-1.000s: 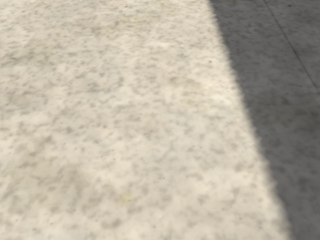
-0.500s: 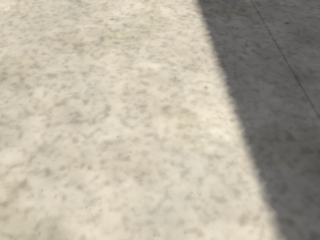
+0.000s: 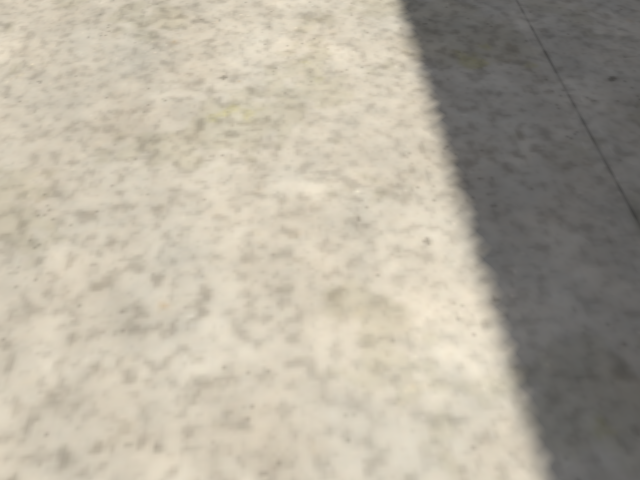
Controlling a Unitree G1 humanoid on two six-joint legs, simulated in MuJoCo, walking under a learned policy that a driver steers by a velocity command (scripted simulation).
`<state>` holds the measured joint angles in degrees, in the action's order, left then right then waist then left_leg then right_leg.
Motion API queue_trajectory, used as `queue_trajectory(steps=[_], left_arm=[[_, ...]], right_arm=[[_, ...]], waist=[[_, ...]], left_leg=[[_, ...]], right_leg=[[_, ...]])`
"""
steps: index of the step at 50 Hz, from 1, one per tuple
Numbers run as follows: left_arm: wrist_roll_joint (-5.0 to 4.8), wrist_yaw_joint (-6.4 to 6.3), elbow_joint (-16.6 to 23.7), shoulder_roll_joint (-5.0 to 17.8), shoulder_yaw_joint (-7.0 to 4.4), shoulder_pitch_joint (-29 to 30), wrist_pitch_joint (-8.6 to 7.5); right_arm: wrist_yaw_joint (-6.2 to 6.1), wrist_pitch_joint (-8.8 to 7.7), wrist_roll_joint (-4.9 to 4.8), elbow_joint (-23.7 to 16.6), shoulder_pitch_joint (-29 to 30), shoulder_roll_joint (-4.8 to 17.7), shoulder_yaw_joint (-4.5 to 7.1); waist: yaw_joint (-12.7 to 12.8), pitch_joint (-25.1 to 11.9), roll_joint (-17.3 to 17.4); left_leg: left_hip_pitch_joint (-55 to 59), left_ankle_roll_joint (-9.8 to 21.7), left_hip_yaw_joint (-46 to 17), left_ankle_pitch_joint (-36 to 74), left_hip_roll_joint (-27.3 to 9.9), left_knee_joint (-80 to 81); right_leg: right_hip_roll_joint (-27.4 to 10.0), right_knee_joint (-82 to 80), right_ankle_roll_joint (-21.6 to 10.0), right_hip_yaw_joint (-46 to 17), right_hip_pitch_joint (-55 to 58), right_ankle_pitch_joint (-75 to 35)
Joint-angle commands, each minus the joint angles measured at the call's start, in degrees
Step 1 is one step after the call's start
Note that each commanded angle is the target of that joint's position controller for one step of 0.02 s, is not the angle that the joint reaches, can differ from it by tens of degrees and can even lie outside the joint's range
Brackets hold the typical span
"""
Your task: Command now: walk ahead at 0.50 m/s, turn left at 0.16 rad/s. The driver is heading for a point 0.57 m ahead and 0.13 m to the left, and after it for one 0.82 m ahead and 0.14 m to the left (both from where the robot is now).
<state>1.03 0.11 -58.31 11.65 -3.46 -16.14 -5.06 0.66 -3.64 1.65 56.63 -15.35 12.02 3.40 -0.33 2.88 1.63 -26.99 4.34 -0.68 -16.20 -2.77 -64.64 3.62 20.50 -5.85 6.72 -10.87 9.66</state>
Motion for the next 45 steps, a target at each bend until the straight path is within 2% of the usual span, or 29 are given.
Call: queue_trajectory(steps=[1, 4, 7, 10, 12, 15, 16, 17, 18, 19, 20, 21, 22, 23, 24, 25, 26, 28, 31, 34, 39, 41, 42, 44, 45], left_arm=[[-0.08, -0.37, 0.94, 5.03, -0.53, -3.97, -1.71], [0.05, -0.44, 0.68, 4.68, -0.19, -6.47, -1.86], [-0.10, -0.68, 0.65, 4.50, 0.17, -7.76, -2.03], [-0.12, -1.34, -0.36, 5.03, 0.20, -11.00, -2.03], [0.09, -1.81, -0.99, 5.62, 0.11, -12.44, -1.67], [0.35, -2.61, -0.79, 7.64, -0.36, -11.06, -0.93], [0.55, -2.72, -0.52, 8.44, -0.63, -10.32, -0.45], [0.55, -2.60, 0.01, 9.17, -0.87, -9.74, 0.08], [0.20, -2.28, 1.27, 9.55, -0.97, -8.23, 0.28], [-0.61, -1.51, 4.36, 5.51, -0.18, -8.81, 0.07], [-1.03, -0.56, 7.86, 5.67, -0.44, -6.99, -0.43], [-0.25, -0.23, 9.16, 7.14, -0.60, -0.45, -0.98], [-0.64, -0.02, 9.99, 6.95, -0.39, 1.05, -1.70], [-0.39, -0.16, 9.34, 6.63, -0.49, 0.34, -1.62], [0.75, -0.23, 9.42, 6.37, -0.50, -0.32, -0.61], [1.54, 0.00, 9.30, 5.63, -0.36, -1.58, 0.64], [1.86, 0.24, 9.76, 5.35, -0.36, -1.42, 1.62], [1.81, 0.70, 10.65, 4.77, -0.19, 0.22, 2.74], [1.49, 1.03, 13.13, 5.21, -0.08, 7.38, 3.11], [1.01, 1.36, 14.72, 5.28, 0.20, 12.22, 3.12], [0.24, 1.86, 17.21, 5.10, 1.09, 19.64, 2.59], [0.06, 2.06, 17.68, 5.48, 1.11, 19.39, 2.23], [-0.05, 1.96, 17.22, 5.90, 0.95, 17.30, 2.12], [-0.09, 1.18, 14.43, 7.78, 0.05, 8.28, 1.94], [0.11, 0.78, 11.74, 8.69, -0.59, 0.26, 1.61]], right_arm=[[0.77, 1.50, 0.26, -1.28, -4.07, 0.87, 0.26], [1.13, 1.79, -0.13, -4.04, 3.35, 1.63, 0.20], [1.47, 1.42, -0.41, -6.21, 9.19, 0.80, -0.50], [1.72, 1.28, -0.31, -8.45, 14.61, 0.37, -1.12], [1.82, 1.13, -0.13, -9.69, 16.40, 0.80, -1.08], [1.45, 1.10, 0.14, -9.30, 12.35, 2.26, -0.26], [1.27, 1.03, 0.22, -8.20, 8.12, 3.24, 0.31], [1.15, 0.79, 0.42, -6.42, 2.01, 4.60, 1.12], [0.77, 0.49, 1.17, -4.17, -6.24, 7.32, 2.43], [0.03, 0.54, 1.56, -4.22, -10.40, 13.34, 4.19], [0.24, 1.34, 0.21, -5.01, -8.89, 15.80, 4.62], [-0.09, 1.84, -0.84, -4.68, -6.36, 14.11, 4.24], [-0.32, 1.77, -1.15, -5.01, -3.27, 11.17, 3.50], [-0.42, 1.53, -1.07, -5.36, -0.57, 8.80, 2.85], [-0.75, 1.11, -1.56, -5.58, 0.72, 7.56, 2.37], [-0.88, 0.57, -1.76, -5.78, 1.07, 7.14, 2.04], [-0.85, -0.05, -1.95, -5.68, 0.07, 7.60, 2.05], [-0.77, -0.72, -1.89, -5.22, -2.17, 9.06, 2.25], [-0.60, -0.83, -1.79, -4.36, -6.65, 8.75, 1.95], [-0.65, -0.90, -1.68, -3.72, -9.89, 8.60, 1.56], [-1.27, -1.32, -0.51, -2.66, -12.72, 8.24, 0.75], [-1.76, -1.44, 0.03, -2.26, -12.10, 8.63, 0.57], [-2.03, -1.58, 0.23, -2.40, -10.61, 9.13, 0.53], [-2.51, -1.63, 0.74, -2.33, -9.01, 10.41, 0.68], [-2.51, -1.32, 0.75, -2.46, -8.19, 11.00, 0.79]], waist=[[-1.64, 0.33, -4.50], [-0.24, 2.48, -4.75], [0.90, 3.11, -4.92], [2.61, 3.85, -4.98], [2.86, 3.95, -4.98], [0.09, 0.52, -7.02], [-1.78, -1.96, -7.65], [-4.21, -5.44, -7.63], [-8.42, -9.55, -5.41], [-8.17, -15.65, 4.09], [-5.65, -19.06, 9.32], [-5.37, -11.23, 1.37], [-3.69, -5.76, -0.99], [-0.88, -2.37, -4.44], [0.96, -1.38, -4.32], [2.03, -2.10, -2.95], [2.31, -2.46, -2.35], [2.26, -2.32, -1.24], [-0.41, -0.55, 0.54], [-2.47, -0.57, 1.59], [-4.96, 1.60, 2.03], [-3.82, 2.12, 2.14], [-2.25, 1.39, 2.37], [1.89, -3.19, 3.37], [5.39, -7.03, 2.80]], left_leg=[[-6.04, -0.93, -1.24, 4.62, -2.32, 1.39], [-11.13, -1.45, -0.94, 11.35, -2.45, 7.86], [-10.01, -1.41, 1.84, 16.96, -1.63, 17.90], [-9.35, -0.24, 5.48, 18.15, -0.77, 25.16], [-9.26, 1.11, 7.09, 15.29, 0.24, 28.20], [-2.62, 4.47, 10.07, 7.30, 4.53, 29.87], [1.78, 5.93, 10.80, 4.44, 6.51, 30.38], [8.91, 7.49, 10.56, 3.71, 8.13, 32.82], [21.61, 10.04, 5.76, 4.56, 6.23, 36.99], [37.12, 15.85, -16.09, 2.94, -9.48, 38.18], [44.96, 23.12, -43.57, 6.21, -18.49, 47.31], [40.13, 20.21, -34.07, 5.10, -15.98, 48.54], [32.31, 17.54, -27.51, 8.45, -14.24, 49.96], [25.66, 14.74, -22.44, 14.34, -11.13, 51.18], [21.11, 13.25, -18.36, 19.30, -8.33, 51.66], [18.90, 12.55, -15.66, 21.99, -6.55, 51.96], [18.12, 12.58, -14.68, 25.17, -5.55, 51.96], [17.41, 11.86, -12.07, 27.96, -4.21, 52.99], [19.65, 8.89, -10.75, 30.24, -3.20, 54.41], [25.19, 6.16, -9.44, 33.25, -3.13, 54.12], [33.28, 5.12, -6.18, 36.81, -5.55, 54.97], [35.37, 4.77, -4.29, 42.39, -7.15, 53.85], [35.41, 4.18, -2.75, 50.04, -7.48, 51.63], [36.82, 3.10, -0.55, 66.38, -7.88, 40.97], [35.79, 2.62, 0.74, 66.83, -7.10, 30.82]], right_leg=[[-16.08, -13.11, -4.92, -11.31, 1.90, -10.94], [-15.06, -14.59, -3.37, -6.96, 3.48, -13.05], [-14.12, -14.43, -1.92, -2.34, 5.16, -18.21], [-15.48, -13.59, -1.56, 0.50, 10.10, -23.54], [-16.74, -10.94, -1.48, 1.93, 14.79, -29.24], [-18.01, -0.69, -0.91, 4.71, 19.42, -52.12], [-18.22, 6.32, -0.92, 5.50, 19.82, -57.38], [-18.16, 16.05, -0.72, 5.90, 18.06, -56.17], [-17.14, 30.00, 0.59, 6.65, 9.48, -45.68], [-11.51, 50.79, 2.87, 7.26, -8.61, -10.60], [-0.10, 64.60, 4.52, -2.69, -26.05, 21.70], [-5.36, 63.40, 3.74, -8.91, -32.69, 15.43], [-7.50, 58.52, 3.74, -8.56, -31.74, 10.31], [-9.22, 53.17, 4.15, -8.45, -28.25, 8.37], [-10.13, 49.79, 5.17, -8.51, -24.74, 8.05], [-10.58, 47.39, 6.06, -8.49, -21.91, 7.79], [-10.43, 45.88, 6.89, -7.89, -21.33, 7.87], [-10.50, 41.77, 7.93, -6.47, -22.42, 4.67], [-10.80, 33.68, 8.30, -5.21, -26.37, -2.89], [-10.04, 26.57, 7.44, -4.58, -28.46, -8.44], [-7.73, 16.90, 4.01, -2.22, -29.11, -10.20], [-6.13, 13.63, 1.92, -2.00, -26.32, -7.36], [-4.49, 12.40, 0.66, -1.51, -22.45, -4.97], [-0.38, 11.64, -1.79, -0.51, -12.73, 0.17], [1.13, 8.40, -3.08, -0.27, -4.83, -0.41]])
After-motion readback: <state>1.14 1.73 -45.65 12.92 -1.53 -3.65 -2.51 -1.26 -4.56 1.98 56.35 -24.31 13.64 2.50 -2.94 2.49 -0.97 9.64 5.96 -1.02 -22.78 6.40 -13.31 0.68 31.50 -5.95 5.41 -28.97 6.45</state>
